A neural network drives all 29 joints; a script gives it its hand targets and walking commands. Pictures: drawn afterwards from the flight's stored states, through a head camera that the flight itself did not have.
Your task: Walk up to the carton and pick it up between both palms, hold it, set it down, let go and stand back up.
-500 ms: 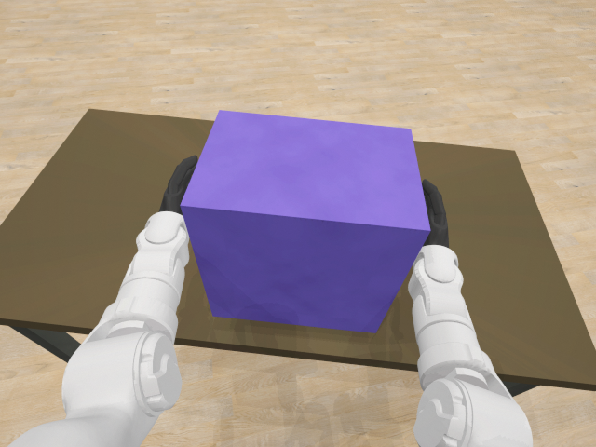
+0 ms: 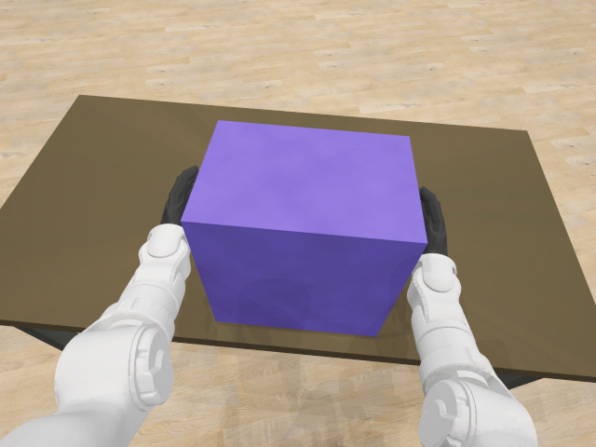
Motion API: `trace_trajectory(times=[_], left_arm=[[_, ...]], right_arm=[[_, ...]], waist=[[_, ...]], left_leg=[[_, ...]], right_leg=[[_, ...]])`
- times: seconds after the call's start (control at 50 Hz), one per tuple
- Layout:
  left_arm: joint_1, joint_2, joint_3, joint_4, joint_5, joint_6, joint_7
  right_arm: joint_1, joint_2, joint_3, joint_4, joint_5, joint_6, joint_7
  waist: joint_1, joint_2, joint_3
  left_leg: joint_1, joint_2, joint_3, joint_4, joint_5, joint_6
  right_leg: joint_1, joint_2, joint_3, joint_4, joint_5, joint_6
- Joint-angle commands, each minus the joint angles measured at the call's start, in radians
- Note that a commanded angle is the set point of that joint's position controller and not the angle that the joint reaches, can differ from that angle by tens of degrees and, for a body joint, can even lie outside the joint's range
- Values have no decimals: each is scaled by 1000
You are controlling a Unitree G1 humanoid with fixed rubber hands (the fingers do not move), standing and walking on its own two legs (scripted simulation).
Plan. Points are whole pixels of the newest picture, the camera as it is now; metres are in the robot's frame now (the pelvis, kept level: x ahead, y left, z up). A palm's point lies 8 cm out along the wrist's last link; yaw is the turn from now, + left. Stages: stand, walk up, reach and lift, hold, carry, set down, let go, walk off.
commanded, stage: set down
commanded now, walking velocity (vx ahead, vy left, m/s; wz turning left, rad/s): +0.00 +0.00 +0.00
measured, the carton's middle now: (303, 237) +0.42 -0.01 -0.01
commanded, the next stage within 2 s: none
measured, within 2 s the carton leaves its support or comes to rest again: rests again in 0.08 s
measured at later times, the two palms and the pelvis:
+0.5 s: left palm (176, 227) +0.42 +0.17 +0.03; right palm (428, 251) +0.38 -0.19 +0.02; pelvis -0.02 +0.00 +0.00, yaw +0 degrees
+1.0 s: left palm (177, 228) +0.42 +0.17 +0.03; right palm (427, 252) +0.37 -0.19 +0.02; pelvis -0.02 +0.00 +0.00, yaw +0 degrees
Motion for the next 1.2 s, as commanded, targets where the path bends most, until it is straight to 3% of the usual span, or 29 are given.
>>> trace_trajectory(times=[0.0, 0.02, 0.1, 0.12, 0.14, 0.16, 0.18, 0.22, 0.24, 0.3, 0.44, 0.46, 0.48, 0.52, 0.54, 0.62, 0.68, 0.7, 0.76, 0.78, 0.84, 0.9, 0.94, 1.0, 1.02, 1.06, 1.12, 1.14, 1.18], left_arm=[[-633, -544, -200, -126, 41, -94, -143], [-650, -546, -212, -132, 28, -109, -143], [-641, -543, -207, -89, 36, -143, -133], [-635, -537, -207, -84, 33, -154, -134], [-630, -523, -201, -53, 36, -156, -135], [-631, -512, -185, -45, 34, -160, -138], [-638, -519, -193, -32, 36, -160, -144], [-660, -509, -190, -49, 37, -167, -140], [-658, -495, -166, -20, 44, -167, -139], [-665, -500, -158, 3, 56, -178, -144], [-635, -469, -124, 52, 77, -184, -138], [-642, -463, -127, 56, 69, -183, -139], [-628, -455, -109, 70, 89, -178, -141], [-646, -461, -117, 70, 76, -172, -147], [-642, -456, -99, 87, 87, -168, -151], [-630, -454, -90, 59, 96, -169, -150], [-580, -470, -76, 99, 124, -160, -159], [-583, -465, -73, 84, 126, -160, -163], [-586, -444, -68, 65, 122, -174, -154], [-590, -461, -80, 69, 131, -169, -153], [-577, -450, -54, 86, 158, -157, -157], [-568, -445, -51, 67, 154, -159, -153], [-549, -444, -52, 68, 147, -156, -152], [-543, -452, -33, 62, 158, -151, -160], [-530, -449, -24, 65, 166, -151, -161], [-534, -431, -17, 66, 165, -154, -165], [-532, -460, -26, 73, 183, -148, -157], [-539, -474, -51, 48, 175, -147, -154], [-534, -460, -31, 65, 180, -140, -152]], right_arm=[[-598, 540, 335, -3, -72, -57, 146], [-603, 539, 346, -6, -79, -72, 145], [-600, 523, 327, 23, -80, -93, 156], [-600, 532, 334, 29, -82, -96, 155], [-593, 522, 314, 38, -97, -92, 152], [-589, 521, 307, 53, -99, -86, 151], [-585, 523, 299, 62, -106, -84, 152], [-604, 512, 284, 56, -111, -93, 156], [-628, 511, 287, 60, -112, -95, 158], [-593, 505, 235, 125, -142, -97, 158], [-585, 498, 207, 140, -158, -111, 165], [-591, 497, 188, 159, -174, -107, 166], [-562, 497, 182, 175, -169, -97, 169], [-567, 488, 157, 172, -195, -89, 161], [-572, 494, 158, 160, -199, -88, 161], [-558, 509, 171, 159, -197, -95, 166], [-535, 501, 143, 152, -203, -90, 155], [-542, 497, 143, 145, -196, -95, 156], [-519, 501, 141, 155, -214, -101, 158], [-521, 503, 132, 153, -227, -101, 159], [-503, 499, 102, 177, -227, -84, 160], [-517, 498, 122, 163, -219, -98, 159], [-490, 495, 130, 158, -209, -96, 165], [-469, 505, 131, 175, -236, -90, 155], [-470, 511, 122, 172, -226, -88, 160], [-463, 515, 114, 169, -239, -77, 161], [-484, 507, 109, 150, -249, -84, 165], [-474, 505, 109, 154, -248, -83, 165], [-483, 509, 106, 162, -243, -83, 163]], waist=[[-25, 25, -644], [-21, 16, -694], [-8, 79, -689], [-1, 60, -675], [-21, 48, -676], [-19, 28, -650], [-22, 40, -631], [-23, 31, -656], [-4, 40, -645], [-21, 47, -623], [-1, 54, -600], [-15, 36, -587], [-6, 57, -549], [-41, 34, -557], [-23, 26, -544], [-11, 39, -551], [-31, 41, -503], [-24, 61, -491], [-22, 45, -521], [-35, 70, -527], [-42, 68, -441], [-15, 62, -472], [-22, 59, -475], [-35, 23, -456], [-14, 30, -457], [-28, 27, -414], [-18, 50, -441], [-33, 52, -472], [-28, 26, -469]], left_leg=[[38, -18, 94, 17, 504, -73], [68, -14, 92, 38, 573, -73], [94, -14, 96, 68, 604, -95], [67, -12, 94, 63, 574, -86], [57, -14, 95, 47, 514, -79], [13, -18, 94, 31, 452, -72], [-11, -14, 93, 18, 417, -69], [25, -13, 92, 35, 480, -68], [19, -19, 101, 45, 475, -72], [23, -12, 102, 38, 416, -72], [30, -17, 102, 35, 414, -68], [29, -11, 101, 30, 384, -65], [18, -14, 108, 25, 351, -64], [16, -15, 101, 4, 314, -55], [-7, -16, 106, 0, 278, -50], [-13, -15, 113, 9, 332, -60], [-41, -21, 107, -8, 283, -57], [-31, -22, 104, 3, 309, -58], [-36, -24, 105, 0, 283, -56], [-24, -21, 101, -6, 282, -63], [-10, -21, 106, -7, 278, -50], [11, -18, 107, 9, 325, -61], [-5, -21, 105, 17, 347, -61], [-19, -22, 106, -2, 296, -54], [-49, -25, 114, -16, 251, -46], [-72, -32, 116, -36, 204, -29], [4, -18, 111, -7, 284, -43], [30, -13, 98, -2, 311, -51], [53, -17, 99, 8, 319, -41]], right_leg=[[457, 36, -20, 149, 587, -8], [429, 45, -25, 151, 594, -10], [372, 46, -37, 149, 558, -21], [380, 44, -22, 145, 539, -22], [391, 42, -30, 142, 516, -22], [401, 33, -22, 137, 491, -20], [400, 30, -19, 140, 455, -23], [356, 43, -29, 150, 463, -21], [356, 36, -31, 142, 465, -18], [324, 37, -33, 129, 396, -26], [267, 37, -41, 123, 361, -22], [245, 42, -49, 116, 320, -23], [258, 35, -42, 109, 298, -29], [266, 32, -47, 110, 283, -24], [275, 32, -37, 106, 246, -25], [292, 31, -40, 117, 301, -24], [304, 31, -37, 102, 298, -23], [294, 34, -39, 106, 303, -22], [296, 29, -37, 108, 290, -21], [292, 31, -44, 107, 285, -24], [249, 37, -39, 98, 251, -24], [237, 38, -48, 106, 284, -19], [257, 32, -45, 115, 313, -23], [283, 37, -43, 117, 318, -16], [301, 31, -39, 114, 284, -16], [311, 26, -32, 106, 261, -9], [219, 33, -44, 101, 229, -12], [206, 38, -47, 103, 223, -21], [190, 46, -46, 97, 228, -17]])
